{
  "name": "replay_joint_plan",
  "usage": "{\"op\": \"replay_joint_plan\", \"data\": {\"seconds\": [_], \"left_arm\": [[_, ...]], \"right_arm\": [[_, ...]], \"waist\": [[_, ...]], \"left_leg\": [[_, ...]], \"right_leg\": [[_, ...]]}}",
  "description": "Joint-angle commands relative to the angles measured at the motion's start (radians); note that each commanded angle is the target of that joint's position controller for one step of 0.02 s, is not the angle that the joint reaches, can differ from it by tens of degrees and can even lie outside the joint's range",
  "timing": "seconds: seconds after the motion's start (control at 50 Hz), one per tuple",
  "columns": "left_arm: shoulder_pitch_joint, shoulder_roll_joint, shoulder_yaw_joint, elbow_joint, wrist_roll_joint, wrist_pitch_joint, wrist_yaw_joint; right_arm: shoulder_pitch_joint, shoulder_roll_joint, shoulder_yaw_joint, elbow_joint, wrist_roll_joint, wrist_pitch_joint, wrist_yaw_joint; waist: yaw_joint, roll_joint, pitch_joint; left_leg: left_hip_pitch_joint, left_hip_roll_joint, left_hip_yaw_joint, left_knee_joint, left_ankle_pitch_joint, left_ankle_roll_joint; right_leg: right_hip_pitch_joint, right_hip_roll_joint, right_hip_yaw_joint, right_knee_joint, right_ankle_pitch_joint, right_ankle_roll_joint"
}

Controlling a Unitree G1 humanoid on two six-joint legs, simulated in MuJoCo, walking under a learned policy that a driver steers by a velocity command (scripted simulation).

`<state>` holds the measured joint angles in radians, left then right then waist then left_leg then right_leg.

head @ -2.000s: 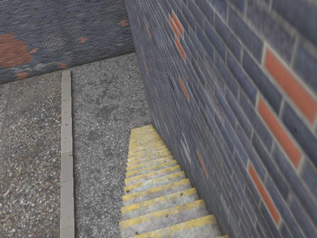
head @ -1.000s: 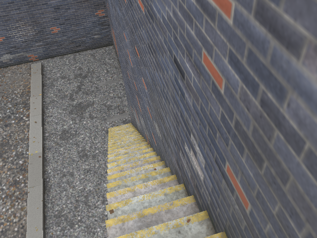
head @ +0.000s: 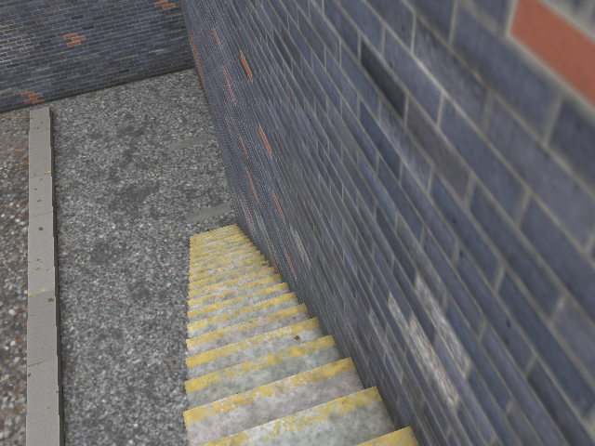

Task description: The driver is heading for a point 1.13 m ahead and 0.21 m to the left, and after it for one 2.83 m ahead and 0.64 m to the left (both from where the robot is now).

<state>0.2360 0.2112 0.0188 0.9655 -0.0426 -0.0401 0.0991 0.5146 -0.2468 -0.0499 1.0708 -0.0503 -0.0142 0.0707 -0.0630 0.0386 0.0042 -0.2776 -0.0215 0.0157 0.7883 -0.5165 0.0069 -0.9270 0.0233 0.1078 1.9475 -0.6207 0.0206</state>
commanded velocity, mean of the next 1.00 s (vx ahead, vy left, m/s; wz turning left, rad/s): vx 0.46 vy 0.13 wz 0.00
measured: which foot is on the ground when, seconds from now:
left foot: down 0.00-0.30, up 0.32-0.72, down 0.74-1.00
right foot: up 0.00-0.30, down 0.32-0.76, up 0.78-1.00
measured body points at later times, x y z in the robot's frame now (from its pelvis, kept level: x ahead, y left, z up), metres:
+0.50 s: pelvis +0.22 -0.02 -0.19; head +0.22 -0.07 +0.26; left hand +0.02 +0.20 -0.29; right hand +0.37 -0.25 -0.34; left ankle +0.19 +0.16 -0.70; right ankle +0.26 -0.15 -0.91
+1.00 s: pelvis +0.39 +0.08 -0.26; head +0.39 +0.04 +0.19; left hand +0.55 +0.35 -0.35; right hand +0.26 -0.18 -0.41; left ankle +0.27 +0.25 -0.90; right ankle +0.49 +0.00 -0.95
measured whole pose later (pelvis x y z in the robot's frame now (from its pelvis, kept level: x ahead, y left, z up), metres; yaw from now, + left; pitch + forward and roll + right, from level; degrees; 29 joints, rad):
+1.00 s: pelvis +0.39 +0.08 -0.26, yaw -1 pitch -1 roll +6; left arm 0.11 0.29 0.04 0.88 -0.04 -0.03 0.02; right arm 0.54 -0.26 -0.09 1.08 0.02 -0.01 -0.03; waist -0.05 -0.02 0.01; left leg -0.28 -0.04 0.01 1.06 -0.69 -0.07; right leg -0.60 -0.06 0.01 0.88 0.18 -0.01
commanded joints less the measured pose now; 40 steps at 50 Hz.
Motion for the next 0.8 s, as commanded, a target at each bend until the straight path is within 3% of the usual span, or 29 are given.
{"op": "replay_joint_plan", "data": {"seconds": [0.02,0.06,0.1,0.14,0.16,0.18,0.2,0.22,0.24,0.3,0.32,0.34,0.36,0.4,0.42,0.44,0.46,0.48,0.52,0.56,0.58,0.6,0.66,0.7,0.72,0.74,0.76,0.78,0.8], "left_arm": [[0.061,0.087,-0.01,-0.061,0.034,0.04,-0.018],[0.254,0.024,-0.011,0.07,0.06,0.033,-0.06],[0.11,0.116,0.004,0.035,0.033,0.029,-0.079],[-0.053,0.157,0.013,-0.031,0.037,0.011,-0.093],[0.009,0.19,0.027,-0.013,0.024,-0.011,-0.11],[-0.004,0.19,0.03,0.004,0.037,-0.016,-0.11],[-0.113,0.203,0.043,-0.024,0.042,-0.026,-0.109],[-0.181,0.172,0.045,-0.042,0.036,-0.029,-0.101],[-0.014,0.101,0.039,-0.022,0.021,0.01,-0.095],[0.603,0.202,0.095,0.203,0.036,0.004,-0.124],[0.772,0.167,0.069,0.265,0.078,-0.014,-0.139],[0.771,0.122,0.027,0.287,0.088,-0.014,-0.146],[0.648,0.168,0.013,0.255,0.073,-0.022,-0.13],[0.439,0.139,-0.013,0.17,0.047,-0.008,-0.123],[0.373,0.288,0.022,0.19,0.03,0.002,-0.094],[0.291,0.33,0.035,0.168,0.027,-0.01,-0.067],[0.244,0.232,0.007,0.15,0.073,-0.027,-0.042],[0.204,0.22,0.001,0.104,0.085,-0.026,-0.032],[0.095,0.203,-0.009,0.058,0.047,-0.033,-0.008],[0.146,0.166,-0.019,0.065,0.097,-0.045,-0.013],[0.129,0.166,-0.019,0.05,0.089,-0.038,-0.02],[0.139,0.216,0.008,0.017,0.063,-0.039,-0.013],[0.239,0.119,0.018,0.04,0.045,-0.014,0.002],[0.207,0.139,0.035,0.026,0.053,0.003,-0.016],[0.182,0.164,0.054,0.011,0.057,0.008,-0.002],[0.163,0.108,0.038,-0.008,0.061,0.028,-0.011],[0.137,0.091,0.029,-0.047,0.062,0.044,-0.01],[-0.01,0.046,0.021,-0.16,0.058,0.043,-0.004],[-0.036,0.059,0.017,-0.175,0.05,0.018,0.0]], "right_arm": [[-0.305,-0.041,0.045,-0.143,-0.018,-0.017,-0.046],[-0.34,-0.179,-0.003,-0.101,0.019,-0.008,-0.064],[-0.276,-0.103,0.013,-0.082,0.085,-0.026,-0.095],[-0.099,-0.08,0.008,-0.034,0.077,-0.032,-0.106],[-0.109,-0.072,0.006,-0.023,0.057,-0.025,-0.107],[0.026,0.032,0.028,-0.045,0.054,-0.013,-0.106],[0.186,0.019,0.052,0.005,0.021,0.005,-0.106],[0.178,-0.017,0.049,0.014,0.021,0.012,-0.117],[-0.037,-0.112,0.018,0.012,0.054,-0.002,-0.113],[-0.242,-0.07,0.005,-0.014,0.077,0.001,-0.106],[-0.349,-0.031,0.002,-0.053,0.116,0.011,-0.098],[-0.379,0.07,0.014,-0.091,0.118,0.044,-0.105],[-0.086,0.129,0.014,-0.113,0.12,0.067,-0.103],[-0.09,0.04,0.008,-0.13,0.115,0.097,-0.099],[-0.182,0.097,0.028,-0.234,0.143,0.108,-0.113],[-0.304,0.025,0.022,-0.316,0.137,0.114,-0.138],[-0.415,-0.072,0.003,-0.351,0.127,0.128,-0.141],[-0.342,-0.106,-0.011,-0.331,0.126,0.147,-0.127],[-0.371,-0.051,-0.006,-0.384,0.086,0.121,-0.113],[-0.346,-0.008,-0.002,-0.35,0.086,0.101,-0.107],[-0.293,0.002,0.004,-0.323,0.076,0.099,-0.103],[-0.31,-0.097,-0.036,-0.308,0.073,0.091,-0.105],[-0.369,-0.095,-0.042,-0.292,0.062,0.063,-0.076],[-0.288,-0.032,-0.016,-0.263,0.065,0.046,-0.062],[-0.319,-0.081,-0.045,-0.261,0.076,0.027,-0.049],[-0.208,-0.046,-0.028,-0.21,0.076,0.022,-0.047],[0.002,-0.07,-0.034,-0.123,0.068,-0.008,-0.029],[0.135,-0.284,-0.095,-0.011,0.118,-0.016,-0.028],[0.177,-0.234,-0.075,-0.016,0.146,-0.047,-0.012]], "waist": [[0.201,-0.088,0.083],[0.256,0.012,-0.077],[0.181,0.101,0.061],[0.077,0.151,0.115],[0.107,0.159,0.143],[0.02,0.012,0.129],[-0.05,-0.2,0.192],[-0.07,-0.216,0.27],[0.074,0.056,0.264],[0.302,0.064,-0.001],[0.395,-0.169,0.078],[0.317,-0.341,0.111],[0.088,-0.65,0.08],[0.051,-0.213,0.008],[0.018,-0.232,0.011],[0.043,-0.191,0.112],[0.079,-0.082,0.113],[0.052,-0.03,0.114],[0.038,-0.132,0.137],[0.06,-0.234,0.1],[0.041,-0.269,0.101],[0.063,-0.192,0.126],[0.124,-0.246,0.127],[0.092,-0.301,0.078],[0.111,-0.326,0.077],[0.049,-0.222,0.028],[-0.031,-0.091,0.046],[-0.041,0.305,0.171],[-0.062,0.439,0.226]], "left_leg": [[-0.291,0.332,-0.412,-0.347,0.5,0.261],[-0.503,0.214,-0.193,-0.288,0.492,0.188],[-0.165,0.179,-0.237,-0.15,0.16,0.162],[0.147,0.184,-0.293,-0.047,0.199,0.158],[0.122,0.155,-0.273,0.059,0.26,0.141],[0.115,0.056,-0.175,0.09,0.103,0.082],[0.131,-0.034,0.002,-0.046,-0.027,0.056],[0.054,-0.026,-0.017,-0.158,-0.044,0.05],[-0.018,0.086,-0.17,0.03,0.096,0.067],[-0.033,-0.002,-0.08,0.607,0.223,0.018],[-0.169,-0.174,-0.045,1.089,-0.235,-0.046],[-0.358,-0.243,-0.105,1.384,-0.501,-0.055],[-0.483,-0.235,-0.186,1.395,-0.494,-0.053],[-0.491,-0.108,-0.242,1.321,-0.183,-0.048],[-0.562,-0.071,-0.194,1.374,-0.13,-0.07],[-0.621,-0.034,-0.333,1.154,0.034,-0.062],[-0.587,-0.019,-0.431,1.033,0.195,-0.066],[-0.417,-0.014,-0.38,0.852,0.301,-0.074],[-0.339,0.018,-0.313,0.552,0.447,-0.124],[-0.102,-0.014,-0.195,0.601,0.526,-0.164],[-0.057,-0.003,-0.162,0.563,0.5,-0.166],[-0.084,-0.042,-0.161,0.493,0.611,-0.171],[-0.255,0.0,-0.107,0.297,0.57,-0.15],[0.002,-0.011,0.023,0.063,0.412,-0.116],[-0.121,0.061,-0.099,0.044,0.535,-0.099],[0.109,-0.063,0.113,-0.064,0.294,-0.097],[0.239,-0.055,-0.002,-0.194,0.194,-0.044],[0.178,0.15,-0.43,-0.497,0.048,0.089],[0.307,0.177,-0.59,-0.328,0.36,0.152]], "right_leg": [[0.11,-0.121,0.016,-0.617,0.539,0.019],[0.708,-0.03,-0.099,-0.672,0.817,0.014],[0.395,-0.082,0.027,-0.943,0.917,0.006],[0.222,-0.105,0.024,-1.191,0.78,0.035],[0.322,-0.123,0.012,-1.327,0.74,0.017],[0.412,-0.124,0.001,-1.594,0.954,0.058],[0.401,0.03,-0.12,-1.716,1.05,0.171],[0.482,0.047,-0.118,-1.672,1.022,0.187],[0.637,-0.1,-0.003,-1.665,0.943,0.051],[1.031,-0.177,-0.075,-1.544,1.25,0.044],[1.021,-0.218,-0.034,-1.618,1.257,0.0],[1.036,-0.213,-0.046,-1.474,1.397,0.034],[1.085,-0.253,0.164,-1.331,1.491,-0.092],[0.984,-0.351,0.236,-1.389,0.995,-0.161],[0.885,-0.509,0.579,-1.589,0.563,-0.3],[0.725,-0.586,0.735,-1.654,0.457,-0.356],[0.649,-0.578,0.621,-1.602,0.463,-0.317],[0.514,-0.487,0.461,-1.625,0.283,-0.271],[0.414,-0.379,0.329,-1.626,0.069,-0.249],[0.322,-0.338,0.197,-1.66,0.306,-0.228],[0.315,-0.321,0.12,-1.659,0.345,-0.206],[0.336,-0.284,0.064,-1.587,0.33,-0.201],[0.541,-0.274,0.032,-1.358,0.333,-0.207],[0.432,-0.232,-0.036,-1.292,0.281,-0.176],[0.508,-0.272,0.063,-1.087,0.137,-0.175],[0.374,-0.187,-0.066,-1.067,0.137,-0.155],[0.211,-0.04,-0.177,-0.8,0.027,-0.061],[-0.097,0.014,-0.286,-0.38,-0.17,0.002],[-0.388,-0.011,-0.107,-0.232,-0.121,-0.032]]}}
